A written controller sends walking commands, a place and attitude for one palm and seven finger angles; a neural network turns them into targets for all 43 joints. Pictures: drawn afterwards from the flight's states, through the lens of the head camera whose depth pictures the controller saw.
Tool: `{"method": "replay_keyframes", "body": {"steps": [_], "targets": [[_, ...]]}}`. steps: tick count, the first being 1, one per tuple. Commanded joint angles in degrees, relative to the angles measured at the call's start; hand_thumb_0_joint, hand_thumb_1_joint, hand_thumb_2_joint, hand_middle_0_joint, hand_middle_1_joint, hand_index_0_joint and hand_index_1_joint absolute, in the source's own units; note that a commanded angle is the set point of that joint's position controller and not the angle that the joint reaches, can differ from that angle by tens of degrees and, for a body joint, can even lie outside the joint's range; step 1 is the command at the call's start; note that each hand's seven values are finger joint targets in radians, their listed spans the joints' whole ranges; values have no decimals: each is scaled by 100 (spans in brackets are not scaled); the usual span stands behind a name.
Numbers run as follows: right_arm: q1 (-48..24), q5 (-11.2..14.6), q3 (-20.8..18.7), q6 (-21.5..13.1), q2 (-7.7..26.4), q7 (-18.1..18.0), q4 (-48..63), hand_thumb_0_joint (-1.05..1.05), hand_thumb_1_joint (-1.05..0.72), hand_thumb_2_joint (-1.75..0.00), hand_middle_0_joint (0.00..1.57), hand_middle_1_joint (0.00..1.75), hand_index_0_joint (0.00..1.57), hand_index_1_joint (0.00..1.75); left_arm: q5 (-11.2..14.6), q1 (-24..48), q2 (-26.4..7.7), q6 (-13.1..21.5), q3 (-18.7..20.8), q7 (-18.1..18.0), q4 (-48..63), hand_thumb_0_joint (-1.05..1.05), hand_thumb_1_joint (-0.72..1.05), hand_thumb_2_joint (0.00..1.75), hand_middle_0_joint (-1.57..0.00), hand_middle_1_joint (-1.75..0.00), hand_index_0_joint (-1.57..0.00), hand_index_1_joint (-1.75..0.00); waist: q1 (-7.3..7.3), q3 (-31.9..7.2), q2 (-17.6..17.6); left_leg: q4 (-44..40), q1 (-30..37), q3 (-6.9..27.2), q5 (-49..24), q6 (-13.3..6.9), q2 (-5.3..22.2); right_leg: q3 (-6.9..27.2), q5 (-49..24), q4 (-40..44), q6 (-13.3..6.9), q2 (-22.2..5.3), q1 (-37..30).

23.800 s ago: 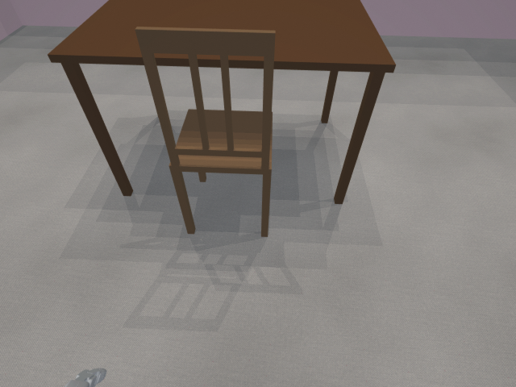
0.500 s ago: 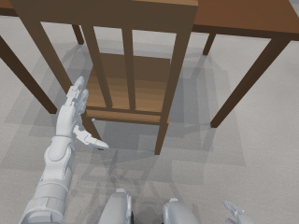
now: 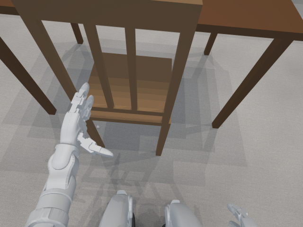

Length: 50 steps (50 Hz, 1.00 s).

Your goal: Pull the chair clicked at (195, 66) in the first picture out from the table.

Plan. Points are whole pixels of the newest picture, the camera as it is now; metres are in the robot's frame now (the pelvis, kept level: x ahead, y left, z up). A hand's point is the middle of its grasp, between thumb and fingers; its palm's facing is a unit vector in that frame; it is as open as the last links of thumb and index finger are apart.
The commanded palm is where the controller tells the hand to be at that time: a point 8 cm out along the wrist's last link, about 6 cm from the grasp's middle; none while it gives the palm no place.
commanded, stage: aim the fingers beside a spindle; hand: left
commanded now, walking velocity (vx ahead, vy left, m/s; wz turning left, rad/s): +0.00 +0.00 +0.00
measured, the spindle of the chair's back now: (102, 75) +0.52 +0.15 +0.04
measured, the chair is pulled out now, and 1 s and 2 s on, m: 0.00 0.00 0.00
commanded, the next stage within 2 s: push the fingers through the gap in 0.28 s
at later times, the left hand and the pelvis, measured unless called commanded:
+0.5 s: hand (98, 120) +0.38 +0.14 +0.03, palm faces -0.05 -1.00 -0.05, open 17.0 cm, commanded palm +0.36 +0.19 +0.02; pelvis +0.00 +0.00 +0.00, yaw +0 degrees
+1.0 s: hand (105, 103) +0.43 +0.13 +0.03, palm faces -0.05 -1.00 -0.06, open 17.0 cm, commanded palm +0.41 +0.18 +0.02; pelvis +0.00 -0.01 -0.01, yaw +0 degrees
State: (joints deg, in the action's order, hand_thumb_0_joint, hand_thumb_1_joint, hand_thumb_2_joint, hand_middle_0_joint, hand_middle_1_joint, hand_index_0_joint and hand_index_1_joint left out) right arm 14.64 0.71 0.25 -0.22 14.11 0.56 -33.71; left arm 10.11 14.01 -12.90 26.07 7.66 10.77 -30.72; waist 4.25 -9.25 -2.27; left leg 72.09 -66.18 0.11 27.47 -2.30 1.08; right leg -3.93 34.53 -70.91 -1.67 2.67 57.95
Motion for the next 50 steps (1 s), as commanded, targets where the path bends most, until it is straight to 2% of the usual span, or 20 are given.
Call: {"method": "replay_keyframes", "body": {"steps": [1, 4, 6, 8, 10, 13, 16, 19, 20, 22, 25, 29, 31, 34, 36, 37, 41, 42, 45, 50], "targets": [[204, -57, -328, -285, 853, -62, 534, 0, -90, -90, 20, 30, 20, 30, -44, 1862, -827, 667, 238, -271, 1488, 0, -50, 30, -6, -8, -6, -8, 143, -2258, -222, -782, 2800, 505, -1580, 75, 14, 220, -1608, 1061, -39, -28, -33], [213, -71, -309, -254, 897, -53, 408, 0, -90, -90, 20, 30, 20, 30, -200, 1911, -835, 556, 287, -303, 587, 0, -50, 30, -6, -8, -6, -8, 202, -1681, -57, -727, 2176, 457, -920, 65, -14, 230, -1100, 1084, -44, -24, 200], [199, -50, -320, -216, 941, -44, 439, 0, -90, -90, 20, 30, 20, 30, -245, 1856, -807, 469, 283, -239, 256, 0, -50, 30, -6, -8, -6, -8, 171, -1687, -78, -746, 2136, 447, -780, 74, -29, 213, -987, 1073, -61, -43, 269], [199, -34, -332, -185, 956, -37, 504, 0, -90, -90, 20, 30, 20, 30, -184, 1929, -673, 380, 146, -116, 241, 0, -50, 30, -6, -8, -6, -8, 149, -1860, -150, -752, 2240, 439, -862, 78, -29, 221, -1058, 1092, -77, -53, 209], [203, -26, -350, -201, 947, -25, 633, 0, -90, -90, 20, 30, 20, 30, -49, 1914, -564, 382, 33, -9, 673, 0, -50, 30, -6, -8, -6, -8, 84, -2348, -392, -776, 2661, 486, -1247, 86, -18, 212, -1319, 1047, -101, -48, 86], [195, -27, -365, -199, 926, -27, 710, 0, -90, -90, 20, 30, 20, 30, 44, 1736, -826, 455, 229, -47, 1399, 0, -50, 30, -6, -8, -6, -8, -71, -2824, -481, -830, 3074, 507, -1818, 127, 3, 217, -1764, 1027, -103, -44, -245], [222, -42, -352, -198, 894, -27, 637, 0, -90, -90, 20, 30, 20, 30, -39, 1787, -877, 503, 275, -266, 1496, 0, -50, 30, -6, -8, -6, -8, 22, -2578, -359, -826, 3021, 550, -1767, 118, 33, 182, -1694, 1018, -65, -32, -93], [230, -68, -330, -164, 876, -21, 541, 0, -90, -90, 20, 30, 20, 30, -170, 1769, -878, 512, 351, -426, 1042, 0, -50, 30, -6, -8, -6, -8, 112, -2098, 52, -763, 2444, 463, -1373, 71, -1, 220, -1516, 1045, -30, -21, -101], [252, -59, -328, -164, 887, -29, 535, 0, -90, -90, 20, 30, 20, 30, -204, 1803, -912, 524, 395, -440, 921, 0, -50, 30, -6, -8, -6, -8, 109, -2011, 15, -764, 2390, 461, -1312, 71, -3, 208, -1445, 1025, -47, -15, -19], [218, -63, -315, -147, 881, -20, 477, 0, -90, -90, 20, 30, 20, 30, -261, 2188, -668, 511, 113, -403, 625, 0, -50, 30, -6, -8, -6, -8, 244, -1796, -8, -735, 2273, 455, -1050, 67, -15, 214, -1239, 1065, -40, -36, 171], [262, -57, -347, -178, 929, -36, 501, 0, -90, -90, 20, 30, 20, 30, -235, 2443, -684, 529, 68, -285, 730, 0, -50, 30, -6, -8, -6, -8, 190, -2120, -361, -756, 2603, 504, -1094, 92, -4, 219, -1183, 1052, -86, -40, 253], [300, -50, -346, -165, 927, -55, 469, 0, -90, -90, 20, 30, 20, 30, -160, 2590, -692, 445, 74, -195, 583, 0, -50, 30, -6, -8, -6, -8, 200, -2343, -188, -730, 2689, 512, -1346, 80, -8, 232, -1411, 1093, -71, -31, 86], [341, -55, -334, -148, 936, -67, 401, 0, -90, -90, 20, 30, 20, 30, -193, 2766, -884, 428, 265, -246, 367, 0, -50, 30, -6, -8, -6, -8, 191, -2271, -264, -713, 2607, 525, -1318, 92, -6, 219, -1369, 1043, -74, -34, 183], [380, -84, -317, -126, 912, -60, 364, 0, -90, -90, 20, 30, 20, 30, -245, 3067, -934, 459, 361, -351, 151, 0, -50, 30, -6, -8, -6, -8, 242, -2255, -104, -641, 2374, 466, -1276, 60, -30, 270, -1394, 1044, -50, -25, 101], [406, -97, -320, -129, 906, -46, 366, 0, -90, -90, 20, 30, 20, 30, -283, 3150, -982, 506, 420, -389, 128, 0, -50, 30, -6, -8, -6, -8, 189, -2435, -325, -627, 2479, 458, -1411, 80, -33, 269, -1476, 972, -61, -38, 118], [425, -104, -321, -118, 906, -44, 324, 0, -90, -90, 20, 30, 20, 30, -287, 3338, -1057, 526, 476, -413, 75, 0, -50, 30, -6, -8, -6, -8, 242, -2405, -261, -603, 2460, 455, -1417, 76, -20, 276, -1506, 982, -53, -36, 130], [501, -117, -325, -67, 914, -10, 355, 0, -90, -90, 20, 30, 20, 30, -306, 3159, -1239, 535, 669, -377, -77, 0, -50, 30, -6, -8, -6, -8, 152, -2658, -236, -554, 2355, 362, -1675, 66, -41, 341, -1886, 941, -49, -30, -209], [509, -112, -325, -51, 903, 4, 345, 0, -90, -90, 20, 30, 20, 30, -303, 3289, -1113, 520, 529, -336, -97, 0, -50, 30, -6, -8, -6, -8, 221, -2652, -235, -539, 2320, 354, -1689, 54, -43, 351, -1943, 946, -38, -27, -212], [571, -87, -338, -12, 930, 9, 322, 0, -90, -90, 20, 30, 20, 30, -273, 3237, -1181, 466, 619, -275, -286, 0, -50, 30, -6, -8, -6, -8, 237, -2575, -99, -515, 2156, 311, -1636, 35, -51, 382, -1992, 971, -30, -10, -299], [670, -76, -337, 14, 922, 1, 230, 0, -90, -90, 20, 30, 20, 30, -228, 3801, -1156, 512, 551, -210, -376, 0, -50, 30, -6, -8, -6, -8, 365, -2477, -69, -488, 2008, 293, -1557, 6, -60, 441, -1985, 1030, -9, -14, -309]]}}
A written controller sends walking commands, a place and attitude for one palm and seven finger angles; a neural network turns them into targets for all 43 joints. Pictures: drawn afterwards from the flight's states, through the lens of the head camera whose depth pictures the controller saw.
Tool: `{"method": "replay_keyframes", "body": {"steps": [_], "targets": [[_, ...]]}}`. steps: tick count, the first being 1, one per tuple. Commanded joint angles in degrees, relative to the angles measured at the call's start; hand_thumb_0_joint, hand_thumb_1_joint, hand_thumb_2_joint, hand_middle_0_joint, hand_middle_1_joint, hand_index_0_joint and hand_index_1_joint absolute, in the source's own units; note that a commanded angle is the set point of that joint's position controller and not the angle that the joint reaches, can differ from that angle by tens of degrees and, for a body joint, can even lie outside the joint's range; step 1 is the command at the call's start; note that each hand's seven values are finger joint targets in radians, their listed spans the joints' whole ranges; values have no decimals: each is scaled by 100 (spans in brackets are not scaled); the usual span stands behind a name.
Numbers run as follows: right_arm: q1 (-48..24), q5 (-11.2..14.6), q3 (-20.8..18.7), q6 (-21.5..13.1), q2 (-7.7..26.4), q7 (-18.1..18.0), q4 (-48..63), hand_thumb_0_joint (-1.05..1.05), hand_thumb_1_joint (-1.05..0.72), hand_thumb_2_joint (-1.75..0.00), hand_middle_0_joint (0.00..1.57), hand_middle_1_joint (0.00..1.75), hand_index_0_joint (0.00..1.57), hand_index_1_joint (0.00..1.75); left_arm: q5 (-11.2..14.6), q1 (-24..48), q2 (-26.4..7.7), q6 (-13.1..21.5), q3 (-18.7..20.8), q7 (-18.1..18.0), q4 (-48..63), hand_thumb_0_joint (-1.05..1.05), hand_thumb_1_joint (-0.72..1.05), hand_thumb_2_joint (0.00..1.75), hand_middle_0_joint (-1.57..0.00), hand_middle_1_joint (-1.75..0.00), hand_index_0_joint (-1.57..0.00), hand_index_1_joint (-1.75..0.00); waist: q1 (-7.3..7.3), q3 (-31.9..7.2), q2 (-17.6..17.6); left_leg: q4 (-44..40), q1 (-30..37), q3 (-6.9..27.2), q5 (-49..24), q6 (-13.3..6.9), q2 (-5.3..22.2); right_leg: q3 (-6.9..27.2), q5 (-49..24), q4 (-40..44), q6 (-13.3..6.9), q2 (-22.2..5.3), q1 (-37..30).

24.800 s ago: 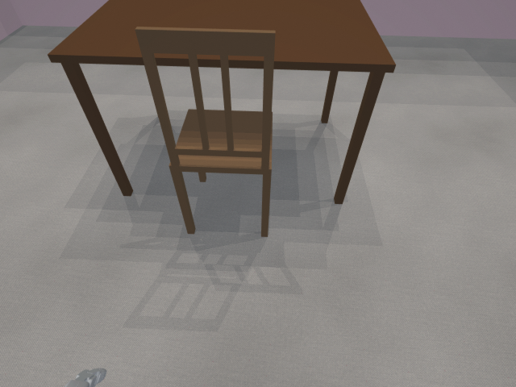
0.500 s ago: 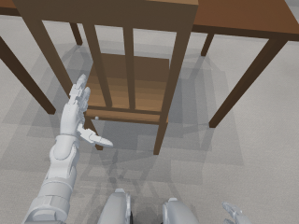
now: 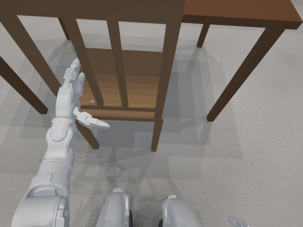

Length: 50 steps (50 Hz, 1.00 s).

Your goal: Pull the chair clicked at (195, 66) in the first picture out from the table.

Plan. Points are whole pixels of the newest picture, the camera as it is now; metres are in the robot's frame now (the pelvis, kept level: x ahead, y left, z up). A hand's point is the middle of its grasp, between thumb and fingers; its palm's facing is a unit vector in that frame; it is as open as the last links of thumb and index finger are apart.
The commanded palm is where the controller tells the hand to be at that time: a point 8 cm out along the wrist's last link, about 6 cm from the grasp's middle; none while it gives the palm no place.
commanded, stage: push the fingers through the gap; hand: left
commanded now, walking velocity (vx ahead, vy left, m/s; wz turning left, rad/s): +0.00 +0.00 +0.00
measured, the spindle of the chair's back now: (89, 72) +0.52 +0.16 +0.05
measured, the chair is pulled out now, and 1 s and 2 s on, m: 0.00 0.00 0.00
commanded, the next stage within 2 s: hook a spindle and tug to test in 0.98 s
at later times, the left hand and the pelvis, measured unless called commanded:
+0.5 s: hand (95, 84) +0.50 +0.14 +0.03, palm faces -0.04 -1.00 -0.04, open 17.0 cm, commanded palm +0.47 +0.19 +0.03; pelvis +0.00 +0.00 -0.01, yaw -1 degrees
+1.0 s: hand (91, 82) +0.50 +0.16 +0.03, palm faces -0.02 -1.00 -0.02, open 17.0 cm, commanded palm +0.47 +0.19 +0.03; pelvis +0.01 +0.01 +0.00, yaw -1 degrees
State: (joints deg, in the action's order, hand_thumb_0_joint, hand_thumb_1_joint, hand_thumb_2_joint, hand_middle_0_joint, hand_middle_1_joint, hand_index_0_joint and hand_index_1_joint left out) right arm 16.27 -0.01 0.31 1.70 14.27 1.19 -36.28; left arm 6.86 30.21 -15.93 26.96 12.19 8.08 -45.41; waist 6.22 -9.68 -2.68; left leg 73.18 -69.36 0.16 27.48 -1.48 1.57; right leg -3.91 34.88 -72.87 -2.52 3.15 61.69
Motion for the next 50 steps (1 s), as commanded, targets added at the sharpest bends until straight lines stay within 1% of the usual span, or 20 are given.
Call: {"method": "replay_keyframes", "body": {"steps": [1, 9, 14, 16, 17, 19, 25, 29, 31, 32, 33, 34, 35, 36, 37, 40, 43, 47, 49, 50], "targets": [[509, -18, -361, -187, 917, -64, 449, 0, -90, -90, 20, 30, 20, 30, 94, 2168, -975, 442, 240, 51, 1005, 0, -50, 30, -6, -8, -6, -8, 119, -2456, -115, -583, 2349, 283, -1516, -61, -105, 447, -1944, 1236, 76, -67, -641], [681, -92, -336, -175, 941, -56, 270, 0, -90, -90, 20, 30, 20, 30, -79, 3126, -1165, 579, 324, 29, 280, 0, -50, 30, -6, -8, -6, -8, 276, -2437, -208, -434, 2221, 334, -1362, -79, -102, 428, -1634, 1155, 62, -44, -305], [800, -128, -327, -89, 978, -31, 268, 0, -90, -90, 20, 30, 20, 30, -167, 3422, -1439, 537, 529, 26, -31, 0, -50, 30, -6, -8, -6, -8, 272, -2738, -416, -371, 2356, 361, -1643, -75, -75, 389, -1827, 1035, 48, -38, -239], [837, -138, -334, -54, 978, -6, 285, 0, -90, -90, 20, 30, 20, 30, -179, 3398, -1317, 508, 494, 29, -168, 0, -50, 30, -6, -8, -6, -8, 285, -2836, -415, -369, 2434, 378, -1753, -73, -76, 351, -1908, 1013, 52, -29, -214], [877, -145, -331, -24, 1010, -6, 265, 0, -90, -90, 20, 30, 20, 30, -180, 3526, -1555, 510, 662, 8, -122, 0, -50, 30, -6, -8, -6, -8, 291, -2875, -340, -345, 2400, 388, -1801, -82, -56, 350, -1972, 990, 54, -21, -265], [884, -145, -322, 24, 984, 11, 307, 0, -90, -90, 20, 30, 20, 30, -187, 3527, -1526, 474, 643, 18, -204, 0, -50, 30, -6, -8, -6, -8, 307, -2875, -246, -328, 2222, 350, -1789, -97, -74, 390, -2064, 1007, 69, -12, -424], [1030, -176, -341, 96, 1000, 47, 245, 0, -90, -90, 20, 30, 20, 30, -233, 4019, -1406, 539, 524, 8, -110, 0, -50, 30, -6, -8, -6, -8, 438, -3011, -502, -324, 2665, 459, -2009, -90, -37, 305, -2037, 963, 47, 16, -43], [1094, -199, -328, 180, 1012, 56, 195, 0, -90, -90, 20, 30, 20, 30, -289, 4088, -1551, 485, 631, -25, -392, 0, -50, 30, -6, -8, -6, -8, 478, -2895, -378, -304, 2477, 455, -1951, -88, -30, 293, -2016, 986, 62, 30, -65], [1134, -205, -319, 201, 1015, 80, 200, 0, -90, -90, 20, 30, 20, 30, -311, 3950, -1527, 456, 651, -29, -538, 0, -50, 30, -6, -8, -6, -8, 434, -2870, -440, -333, 2519, 469, -1983, -75, -34, 259, -1982, 970, 45, 28, -13], [1151, -211, -323, 234, 1045, 80, 216, 0, -90, -90, 20, 30, 20, 30, -339, 3864, -1729, 462, 802, -46, -480, 0, -50, 30, -6, -8, -6, -8, 358, -2966, -517, -343, 2579, 480, -2067, -61, -20, 251, -2031, 931, 27, 27, -34], [1144, -213, -325, 256, 1015, 98, 250, 0, -90, -90, 20, 30, 20, 30, -341, 3860, -1575, 463, 657, -38, -377, 0, -50, 30, -6, -8, -6, -8, 388, -2995, -565, -376, 2695, 484, -2175, -62, -26, 248, -2122, 951, 29, 27, -47], [1141, -212, -332, 277, 1012, 119, 292, 0, -90, -90, 20, 30, 20, 30, -330, 3709, -1563, 469, 691, -47, -284, 0, -50, 30, -6, -8, -6, -8, 304, -3131, -659, -414, 2833, 504, -2271, -43, -24, 231, -2149, 947, 13, 29, -83], [1126, -212, -340, 275, 995, 136, 327, 0, -90, -90, 20, 30, 20, 30, -304, 3773, -1363, 496, 527, -32, -118, 0, -50, 30, -6, -8, -6, -8, 361, -3209, -760, -438, 3053, 530, -2437, -39, -13, 211, -2223, 938, 10, 30, -5], [1121, -211, -353, 302, 1020, 142, 311, 0, -90, -90, 20, 30, 20, 30, -273, 3589, -1502, 481, 696, -51, -141, 0, -50, 30, -6, -8, -6, -8, 303, -3236, -636, -434, 3046, 530, -2409, -26, -4, 208, -2225, 971, 17, 36, -70], [1119, -207, -348, 329, 1032, 136, 314, 0, -90, -90, 20, 30, 20, 30, -274, 3530, -1640, 474, 770, -58, -103, 0, -50, 30, -6, -8, -6, -8, 300, -3167, -638, -450, 3008, 515, -2433, -25, 6, 220, -2286, 984, 17, 41, -120], [1104, -182, -333, 348, 997, 151, 339, 0, -90, -90, 20, 30, 20, 30, -249, 3564, -1359, 446, 550, -49, -94, 0, -50, 30, -6, -8, -6, -8, 397, -2949, -488, -485, 2838, 493, -2236, -52, -24, 225, -2209, 1034, 38, 53, -131], [1101, -188, -341, 355, 1009, 133, 263, 0, -90, -90, 20, 30, 20, 30, -284, 3793, -1445, 484, 594, -95, -209, 0, -50, 30, -6, -8, -6, -8, 469, -2717, -410, -467, 2691, 484, -1985, -58, -23, 237, -2002, 1089, 56, 51, -38], [1061, -212, -342, 310, 1002, 123, 262, 0, -90, -90, 20, 30, 20, 30, -273, 3920, -1531, 685, 646, -87, 9, 0, -50, 30, -6, -8, -6, -8, 393, -2988, -728, -481, 3052, 531, -2193, -19, -18, 223, -2040, 1042, 17, 41, -1], [1030, -215, -350, 309, 986, 140, 280, 0, -90, -90, 20, 30, 20, 30, -279, 3783, -1341, 710, 473, -44, 58, 0, -50, 30, -6, -8, -6, -8, 385, -3088, -888, -485, 3256, 562, -2366, 5, -4, 199, -2108, 1014, -2, 44, 75], [1053, -208, -365, 305, 971, 143, 263, 0, -90, -90, 20, 30, 20, 30, -269, 3835, -1126, 715, 286, -4, 49, 0, -50, 30, -6, -8, -6, -8, 468, -3060, -857, -520, 3453, 636, -2466, 14, 32, 159, -2092, 1007, -5, 46, 230]]}}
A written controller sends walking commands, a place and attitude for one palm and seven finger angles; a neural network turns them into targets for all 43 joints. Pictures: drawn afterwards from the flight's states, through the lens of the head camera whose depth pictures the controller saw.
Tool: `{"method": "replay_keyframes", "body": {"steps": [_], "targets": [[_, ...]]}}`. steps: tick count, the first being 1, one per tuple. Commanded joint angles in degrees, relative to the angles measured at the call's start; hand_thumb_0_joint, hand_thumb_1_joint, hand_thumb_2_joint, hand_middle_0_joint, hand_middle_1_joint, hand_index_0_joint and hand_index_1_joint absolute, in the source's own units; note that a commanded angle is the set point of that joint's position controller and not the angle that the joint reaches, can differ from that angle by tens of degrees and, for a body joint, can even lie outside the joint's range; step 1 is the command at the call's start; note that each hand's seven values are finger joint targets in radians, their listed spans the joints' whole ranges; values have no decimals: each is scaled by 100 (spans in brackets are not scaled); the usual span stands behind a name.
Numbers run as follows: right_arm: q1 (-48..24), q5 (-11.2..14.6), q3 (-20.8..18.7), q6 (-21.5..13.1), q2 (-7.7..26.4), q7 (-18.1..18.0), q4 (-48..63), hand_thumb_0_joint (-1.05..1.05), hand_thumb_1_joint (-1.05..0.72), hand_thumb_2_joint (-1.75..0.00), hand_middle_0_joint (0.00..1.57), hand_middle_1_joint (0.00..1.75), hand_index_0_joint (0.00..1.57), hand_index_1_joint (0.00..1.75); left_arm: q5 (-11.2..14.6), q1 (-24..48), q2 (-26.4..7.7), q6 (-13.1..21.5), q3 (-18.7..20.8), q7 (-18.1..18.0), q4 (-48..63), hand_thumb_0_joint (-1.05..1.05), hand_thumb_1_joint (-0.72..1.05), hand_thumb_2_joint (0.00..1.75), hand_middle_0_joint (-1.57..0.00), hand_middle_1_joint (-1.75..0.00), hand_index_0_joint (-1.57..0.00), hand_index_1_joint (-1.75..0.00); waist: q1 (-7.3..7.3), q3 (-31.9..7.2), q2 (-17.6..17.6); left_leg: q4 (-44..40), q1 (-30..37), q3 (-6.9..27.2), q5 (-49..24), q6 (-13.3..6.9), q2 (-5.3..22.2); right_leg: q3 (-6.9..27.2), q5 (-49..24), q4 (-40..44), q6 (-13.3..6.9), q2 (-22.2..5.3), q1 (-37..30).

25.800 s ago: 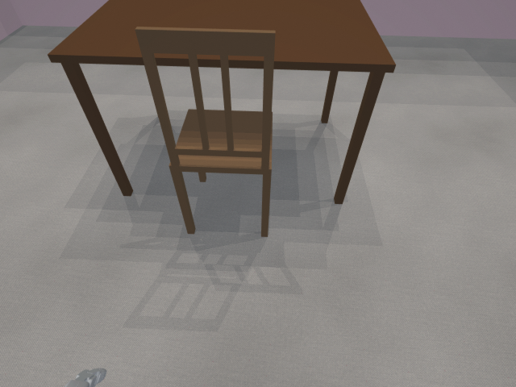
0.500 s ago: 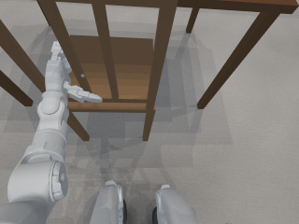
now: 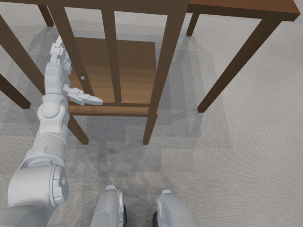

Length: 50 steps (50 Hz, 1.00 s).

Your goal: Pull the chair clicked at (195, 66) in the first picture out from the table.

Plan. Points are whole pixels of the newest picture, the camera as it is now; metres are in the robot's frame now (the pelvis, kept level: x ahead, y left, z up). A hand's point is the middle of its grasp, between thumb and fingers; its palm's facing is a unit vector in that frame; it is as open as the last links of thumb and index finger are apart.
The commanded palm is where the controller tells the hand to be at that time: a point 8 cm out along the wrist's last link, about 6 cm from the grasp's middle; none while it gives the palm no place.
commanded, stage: hook a spindle and tug to test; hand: left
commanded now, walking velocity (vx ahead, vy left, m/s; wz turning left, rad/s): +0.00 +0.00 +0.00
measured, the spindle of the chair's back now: (79, 67) +0.51 +0.16 +0.05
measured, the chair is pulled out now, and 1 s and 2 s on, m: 0.00 0.00 0.05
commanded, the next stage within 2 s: step backward, pulling the chair out in 1.58 s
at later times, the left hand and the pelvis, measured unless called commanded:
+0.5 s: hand (90, 79) +0.49 +0.13 +0.03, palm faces -0.01 -1.00 -0.05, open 14.7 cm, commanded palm +0.46 +0.17 +0.03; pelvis -0.01 +0.00 -0.01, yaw +0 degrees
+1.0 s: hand (89, 77) +0.49 +0.13 +0.04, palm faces -0.01 -1.00 -0.03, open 5.2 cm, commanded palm +0.46 +0.17 +0.03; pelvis +0.00 -0.01 +0.00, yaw +0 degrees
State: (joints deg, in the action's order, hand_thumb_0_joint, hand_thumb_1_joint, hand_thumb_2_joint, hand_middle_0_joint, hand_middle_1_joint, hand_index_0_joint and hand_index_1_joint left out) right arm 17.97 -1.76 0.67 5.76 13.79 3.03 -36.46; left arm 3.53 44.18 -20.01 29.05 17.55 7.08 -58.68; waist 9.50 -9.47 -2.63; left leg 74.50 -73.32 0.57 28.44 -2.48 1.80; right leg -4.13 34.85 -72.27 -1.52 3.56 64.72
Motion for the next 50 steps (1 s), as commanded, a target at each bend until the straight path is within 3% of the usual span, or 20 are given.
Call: {"method": "replay_keyframes", "body": {"steps": [1, 4, 5, 6, 11, 13, 19, 20, 21, 25, 27, 29, 33, 34, 36, 38, 40, 44, 45, 50], "targets": [[873, -37, -410, -89, 1043, -32, 261, 0, -90, -90, 20, 30, 20, 30, 71, 2221, -731, 446, -186, 110, 1201, 0, -50, 30, -6, -8, -6, -8, 96, -2997, -818, -652, 3805, 592, -2503, 124, 15, 158, -2027, 972, -100, 5, -35], [866, -14, -402, -16, 1074, -30, 276, 0, -90, -90, 20, 30, 20, 30, 66, 2054, -723, 253, -188, 115, 826, 0, -50, 30, -6, -8, -6, -8, 126, -2645, -538, -688, 3426, 565, -2138, 93, -12, 153, -1823, 1033, -87, 9, -48], [879, -9, -388, -13, 1072, -36, 273, 0, -90, -90, 20, 30, 20, 30, 71, 2193, -617, 231, -274, 108, 746, 0, -50, 30, -8, -13, -8, -13, 186, -2595, -475, -702, 3385, 594, -2026, 80, -12, 139, -1715, 1015, -82, 7, 38], [862, -11, -394, -6, 1089, -46, 268, 0, -90, -90, 20, 30, 20, 30, 49, 2281, -728, 217, -187, 73, 684, 0, -50, 30, -10, -19, -10, -19, 167, -2472, -513, -698, 3315, 596, -1931, 87, -9, 142, -1628, 1016, -85, -7, 114], [776, -54, -411, -62, 1030, -35, 333, 0, -90, -90, 20, 30, 20, 30, 84, 2691, -634, 513, -231, -122, 1427, 0, -50, 30, -18, -46, -18, -46, 128, -3055, -798, -677, 3809, 660, -2260, 124, 7, 153, -1775, 946, -96, -13, 92], [786, -68, -404, -63, 1019, -24, 315, 0, -90, -90, 20, 30, 20, 30, 35, 2575, -737, 577, -153, -184, 1455, 0, -50, 30, -22, -57, -22, -57, 106, -3100, -776, -635, 3744, 618, -2341, 121, -6, 178, -1886, 934, -93, -3, -21], [834, -69, -373, 23, 1031, -9, 315, 0, -90, -90, 20, 30, 20, 30, -174, 2382, -824, 409, -80, -276, 752, 0, -50, 30, -32, -90, -32, -90, 138, -2708, -379, -621, 3065, 514, -1802, 63, -49, 200, -1638, 957, -66, -9, -114], [835, -66, -368, 15, 1026, -12, 330, 0, -90, -90, 20, 30, 20, 30, -142, 2508, -807, 412, -96, -267, 820, 0, -44, 32, -34, -96, -34, -96, 153, -2717, -520, -617, 3102, 503, -1807, 58, -50, 218, -1645, 947, -73, -12, -80], [829, -61, -367, 20, 1042, -16, 337, 0, -90, -90, 20, 30, 20, 30, -140, 2428, -922, 402, 12, -262, 746, 0, -39, 35, -36, -101, -36, -101, 107, -2737, -438, -614, 3049, 490, -1747, 65, -50, 226, -1608, 959, -71, -13, -132], [818, -37, -366, -26, 1013, -29, 358, 0, -90, -90, 20, 30, 20, 30, -16, 2735, -736, 453, -181, -156, 1018, 0, -16, 44, -43, -123, -43, -123, 201, -2847, -511, -623, 3155, 490, -1758, 47, -44, 257, -1644, 993, -72, -7, -158], [810, -40, -371, -37, 1021, -41, 335, 0, -90, -90, 20, 30, 20, 30, 38, 2704, -867, 493, -85, -131, 1164, 0, -5, 49, -46, -134, -46, -134, 121, -3046, -645, -597, 3258, 483, -1931, 56, -53, 283, -1790, 991, -79, -3, -264], [826, -31, -369, -42, 1006, -39, 312, 0, -90, -90, 20, 30, 20, 30, 54, 2596, -785, 457, -136, -104, 1054, 0, 6, 54, -50, -145, -50, -145, 168, -2940, -450, -589, 3103, 448, -1856, 38, -64, 293, -1807, 1033, -58, 5, -350], [852, -29, -351, -53, 1008, -43, 265, 0, -90, -90, 20, 30, 20, 30, -3, 2610, -898, 430, -93, -95, 925, 0, 28, 64, -50, -145, -50, -145, 173, -2760, -437, -544, 2852, 375, -1708, 16, -72, 342, -1756, 1057, -44, -6, -374], [874, -34, -357, -54, 1026, -50, 272, 0, -90, -90, 20, 30, 20, 30, -13, 2517, -1066, 436, 58, -102, 935, 0, 34, 66, -50, -145, -50, -145, 113, -2800, -372, -541, 2790, 370, -1718, 15, -74, 355, -1786, 1042, -51, -3, -480], [861, -18, -363, -63, 1024, -54, 278, 0, -90, -90, 20, 30, 20, 30, -8, 2506, -915, 461, -71, -79, 935, 0, 45, 71, -50, -145, -50, -145, 134, -2841, -517, -563, 2953, 390, -1784, 27, -71, 333, -1798, 1023, -58, -13, -349], [860, -21, -365, -60, 1039, -53, 262, 0, -90, -90, 20, 30, 20, 30, 8, 2536, -994, 428, -16, -65, 883, 0, 56, 76, -50, -145, -50, -145, 144, -2778, -499, -535, 2867, 374, -1733, 24, -69, 350, -1764, 1042, -55, -8, -351], [883, -15, -372, -71, 1017, -51, 278, 0, -90, -90, 20, 30, 20, 30, 39, 2640, -734, 438, -217, -34, 951, 0, 68, 80, -50, -145, -50, -145, 199, -2813, -531, -559, 3033, 413, -1842, 22, -68, 314, -1820, 1014, -60, -10, -260], [886, -24, -385, -53, 1038, -49, 266, 0, -90, -90, 20, 30, 20, 30, 37, 2496, -903, 402, -89, -44, 1011, 0, 90, 90, -50, -145, -50, -145, 111, -2959, -560, -539, 3082, 402, -2014, 32, -75, 313, -1979, 1001, -64, -9, -395], [885, -15, -386, -58, 1026, -42, 291, 0, -90, -90, 20, 30, 20, 30, 53, 2548, -802, 431, -173, -35, 1106, 0, 90, 90, -50, -145, -50, -145, 121, -3002, -667, -565, 3223, 418, -2096, 34, -75, 313, -2012, 989, -74, -15, -333], [840, -7, -405, -36, 999, -25, 351, 0, -90, -90, 20, 30, 20, 30, 76, 2135, -685, 392, -208, -27, 1247, 0, 90, 90, -50, -145, -50, -145, 71, -3061, -494, -595, 3261, 401, -2286, 28, -75, 296, -2284, 987, -64, -16, -534]]}}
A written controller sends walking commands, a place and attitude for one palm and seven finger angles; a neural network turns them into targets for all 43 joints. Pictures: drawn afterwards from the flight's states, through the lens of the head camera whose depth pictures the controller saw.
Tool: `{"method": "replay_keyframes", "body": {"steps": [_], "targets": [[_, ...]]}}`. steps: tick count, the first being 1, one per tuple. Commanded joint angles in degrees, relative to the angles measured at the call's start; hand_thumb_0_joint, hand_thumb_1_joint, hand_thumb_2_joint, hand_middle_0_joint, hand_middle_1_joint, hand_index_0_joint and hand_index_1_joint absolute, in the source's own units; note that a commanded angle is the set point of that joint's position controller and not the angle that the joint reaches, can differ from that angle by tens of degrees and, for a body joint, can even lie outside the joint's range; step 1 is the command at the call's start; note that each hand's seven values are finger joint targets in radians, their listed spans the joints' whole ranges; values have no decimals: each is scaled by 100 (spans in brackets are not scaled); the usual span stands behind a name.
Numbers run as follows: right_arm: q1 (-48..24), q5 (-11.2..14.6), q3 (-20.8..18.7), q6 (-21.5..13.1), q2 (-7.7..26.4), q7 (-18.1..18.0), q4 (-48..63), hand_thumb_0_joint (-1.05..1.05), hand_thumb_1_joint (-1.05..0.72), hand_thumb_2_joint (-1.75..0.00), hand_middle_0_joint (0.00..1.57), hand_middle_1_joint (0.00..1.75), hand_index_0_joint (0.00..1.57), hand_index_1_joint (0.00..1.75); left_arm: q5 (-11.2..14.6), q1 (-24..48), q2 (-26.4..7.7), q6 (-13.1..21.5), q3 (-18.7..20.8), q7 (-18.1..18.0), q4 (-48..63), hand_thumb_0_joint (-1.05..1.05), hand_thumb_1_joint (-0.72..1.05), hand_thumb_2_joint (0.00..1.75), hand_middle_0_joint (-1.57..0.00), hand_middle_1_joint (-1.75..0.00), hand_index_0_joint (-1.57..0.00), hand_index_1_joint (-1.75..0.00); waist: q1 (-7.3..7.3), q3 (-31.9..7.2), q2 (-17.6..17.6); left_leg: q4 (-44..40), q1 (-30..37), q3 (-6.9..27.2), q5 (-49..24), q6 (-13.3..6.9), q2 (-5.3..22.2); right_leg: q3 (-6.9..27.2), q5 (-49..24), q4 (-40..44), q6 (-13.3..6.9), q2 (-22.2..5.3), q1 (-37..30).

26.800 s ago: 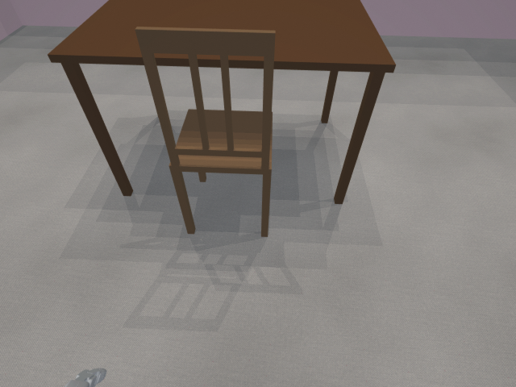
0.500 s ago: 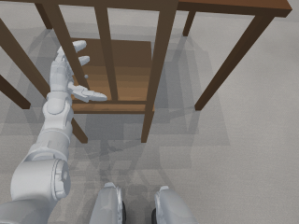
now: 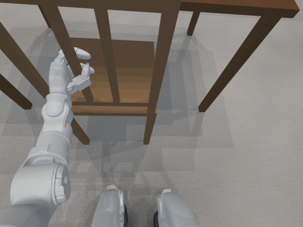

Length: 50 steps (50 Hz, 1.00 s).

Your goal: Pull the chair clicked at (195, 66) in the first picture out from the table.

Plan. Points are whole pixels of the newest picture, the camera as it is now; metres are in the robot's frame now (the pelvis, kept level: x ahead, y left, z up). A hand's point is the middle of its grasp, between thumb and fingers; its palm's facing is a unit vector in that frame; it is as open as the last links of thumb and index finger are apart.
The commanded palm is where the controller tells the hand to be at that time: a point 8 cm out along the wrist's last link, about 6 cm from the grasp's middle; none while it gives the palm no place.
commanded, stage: hook a spindle and tug to test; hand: left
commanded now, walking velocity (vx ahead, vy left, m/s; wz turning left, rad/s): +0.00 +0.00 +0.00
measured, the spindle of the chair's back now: (75, 66) +0.52 +0.16 +0.05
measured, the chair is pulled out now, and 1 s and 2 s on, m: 0.00 0.05 0.19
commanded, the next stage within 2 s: step backward, pulling the chair out in 0.58 s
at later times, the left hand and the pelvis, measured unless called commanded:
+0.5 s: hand (86, 83) +0.47 +0.14 +0.04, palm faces -0.04 -1.00 -0.01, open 5.0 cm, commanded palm +0.43 +0.19 +0.03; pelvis +0.03 +0.01 +0.02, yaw -1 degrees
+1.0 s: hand (88, 90) +0.44 +0.13 +0.06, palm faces +0.00 -0.99 -0.11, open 5.1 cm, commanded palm +0.43 +0.18 +0.05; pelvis +0.04 +0.02 +0.10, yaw +0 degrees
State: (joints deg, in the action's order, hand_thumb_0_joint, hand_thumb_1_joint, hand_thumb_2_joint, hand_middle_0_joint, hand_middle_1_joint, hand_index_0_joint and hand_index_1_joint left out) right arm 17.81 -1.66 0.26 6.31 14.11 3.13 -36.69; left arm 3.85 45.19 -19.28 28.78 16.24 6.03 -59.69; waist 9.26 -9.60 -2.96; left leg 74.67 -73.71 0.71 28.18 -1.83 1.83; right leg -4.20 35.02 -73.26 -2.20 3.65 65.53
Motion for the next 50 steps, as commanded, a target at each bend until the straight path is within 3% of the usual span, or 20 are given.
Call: {"method": "replay_keyframes", "body": {"steps": [1, 4, 7, 10, 12, 18, 19, 26, 31, 33, 34, 35, 36, 38, 39, 40, 43, 45, 46, 50], "targets": [[817, -3, -364, -82, 957, -22, 386, 0, -90, -90, 20, 30, 20, 30, 41, 1870, -623, 392, -178, 89, 1321, 0, 90, 90, -50, -145, -50, -145, 75, -2974, -520, -634, 3364, 379, -2256, -18, -71, 284, -2248, 1114, 3, -27, -528], [804, -7, -356, -63, 972, -17, 390, 0, -90, -90, 20, 30, 20, 30, 72, 1814, -744, 356, -85, 69, 1333, 0, 90, 90, -50, -145, -50, -145, 78, -2784, -377, -649, 3160, 349, -2072, -33, -80, 302, -2165, 1161, 16, -18, -609], [771, -5, -361, -61, 956, -6, 453, 0, -90, -90, 20, 30, 20, 30, 50, 1576, -790, 398, -47, 64, 1554, 0, 90, 90, -50, -145, -50, -145, -19, -2954, -431, -663, 3271, 345, -2303, -22, -83, 310, -2383, 1101, 5, -28, -738], [739, 11, -378, -78, 902, 40, 562, 0, -90, -90, 20, 30, 20, 30, 138, 1185, -407, 369, -276, 93, 1868, 0, 90, 90, -50, -145, -50, -145, -63, -3060, -482, -716, 3534, 343, -2594, -14, -78, 286, -2613, 1115, -6, -20, -801], [733, 24, -390, -49, 939, 31, 559, 0, -90, -90, 20, 30, 20, 30, 162, 867, -662, 307, -80, 92, 1871, 0, 90, 90, -50, -145, -50, -145, -115, -2991, -246, -724, 3371, 299, -2649, -17, -78, 312, -2841, 1139, 14, -24, -1035], [680, 65, -395, -80, 882, 40, 665, 0, -90, -90, 20, 30, 20, 30, 269, 118, -565, 197, -77, 129, 2269, 0, 90, 90, -50, -145, -50, -145, -225, -2868, -74, -790, 3230, 196, -2820, -17, -109, 350, -3329, 1171, 47, -51, -1439], [649, 76, -395, -95, 865, 42, 678, 0, -90, -90, 20, 30, 20, 30, 277, 105, -433, 195, -205, 142, 2359, 0, 90, 90, -50, -145, -50, -145, -179, -2763, -82, -805, 3228, 182, -2796, -21, -109, 355, -3352, 1189, 58, -55, -1408], [573, 96, -410, -175, 844, 68, 793, 0, -90, -90, 20, 30, 20, 30, 376, -846, -388, 179, -184, 123, 2954, 0, 90, 90, -50, -145, -50, -145, -384, -2874, -241, -894, 3561, 176, -3309, 36, -85, 326, -3700, 1160, 43, -78, -1566], [548, 81, -409, -219, 858, 37, 709, 0, -90, -90, 20, 30, 20, 30, 314, -290, -336, 221, -291, 43, 2955, 0, 90, 90, -50, -145, -50, -145, -220, -2634, -188, -839, 3486, 227, -3023, 39, -80, 300, -3312, 1129, 49, -63, -1263], [546, 69, -418, -240, 865, 20, 690, 0, -90, -90, 20, 30, 20, 30, 289, -367, -387, 241, -204, 31, 2831, 0, 90, 90, -50, -145, -50, -145, -250, -2672, -122, -810, 3444, 227, -3004, 47, -86, 308, -3292, 1103, 47, -68, -1266], [515, 69, -403, -243, 857, 2, 651, 0, -90, -90, 20, 30, 20, 30, 294, 42, -279, 248, -348, 34, 2789, 0, 90, 90, -50, -145, -50, -145, -120, -2567, -166, -778, 3419, 224, -2912, 37, -89, 316, -3237, 1126, 57, -78, -1140], [690, 403, -272, 95, 661, -188, 1215, 0, -90, -90, 20, 30, 20, 30, -219, 1136, -1100, -484, -480, -511, 3686, 0, 90, 90, -50, -145, -50, -145, -380, -3910, -828, -1855, 5411, 80, -2894, -26, -26, 627, -3540, 2095, -4, -443, -3147], [751, 462, -373, 123, 720, -385, 1206, 0, -90, -90, 20, 30, 20, 30, -219, 1512, -1145, -770, -534, -774, 4277, 0, 90, 90, -50, -145, -50, -145, -347, -3923, -1237, -2100, 5995, 120, -3191, -28, -41, 621, -4084, 2447, 45, -408, -3295], [666, 444, -332, 157, 739, -561, 1161, 0, -90, -90, 20, 30, 20, 30, -279, 500, -813, -1243, -638, -1004, 3725, 0, 90, 90, -50, -145, -50, -145, -365, -3495, -1087, -2199, 5958, 226, -3745, -39, -16, 596, -4434, 2538, 90, -407, -3157], [396, 437, -292, 237, 751, -578, 1077, 0, -90, -90, 20, 30, 20, 30, -287, -74, -414, -1525, -938, -1013, 3015, 0, 90, 90, -50, -145, -50, -145, -413, -2709, -1070, -2697, 5567, 568, -3177, 67, 142, 416, -3185, 2643, 61, -416, -2777], [432, 471, -282, 280, 754, -645, 989, 0, -90, -90, 20, 30, 20, 30, -246, -139, -89, -1714, -1198, -1049, 2539, 0, 90, 90, -50, -145, -50, -145, -380, -2261, -583, -2724, 5413, 599, -3407, -61, 210, 412, -3258, 2714, 124, -362, -2861], [608, 445, -252, 342, 834, -771, 728, 0, -90, -90, 20, 30, 20, 30, -252, 470, -58, -1853, -1259, -1181, 1626, 0, 90, 90, -50, -145, -50, -145, -309, -2017, 397, -2780, 5319, 318, -4087, -151, 305, 589, -4746, 3215, 428, -515, -3594], [614, 434, -271, 292, 882, -839, 553, 0, -90, -90, 20, 30, 20, 30, -254, 852, -145, -1780, -1205, -1210, 1217, 0, 90, 90, -50, -145, -50, -145, -346, -1919, 220, -2993, 5601, 269, -4427, -139, 367, 633, -5023, 3371, 475, -584, -3760], [616, 437, -277, 255, 871, -848, 458, 0, -90, -90, 20, 30, 20, 30, -263, 899, -81, -1726, -1265, -1195, 1050, 0, 90, 90, -50, -145, -50, -145, -350, -1910, -106, -3111, 5840, 293, -4736, -118, 418, 612, -4924, 3367, 427, -591, -3779], [553, 393, -379, 79, 895, -870, 235, 0, -90, -90, 20, 30, 20, 30, -230, 854, -105, -1549, -1212, -1094, 648, 0, 90, 90, -50, -145, -50, -145, -458, -1794, -764, -3433, 6601, 655, -5598, -155, 696, 544, -3586, 3389, 302, -452, -3546]]}}
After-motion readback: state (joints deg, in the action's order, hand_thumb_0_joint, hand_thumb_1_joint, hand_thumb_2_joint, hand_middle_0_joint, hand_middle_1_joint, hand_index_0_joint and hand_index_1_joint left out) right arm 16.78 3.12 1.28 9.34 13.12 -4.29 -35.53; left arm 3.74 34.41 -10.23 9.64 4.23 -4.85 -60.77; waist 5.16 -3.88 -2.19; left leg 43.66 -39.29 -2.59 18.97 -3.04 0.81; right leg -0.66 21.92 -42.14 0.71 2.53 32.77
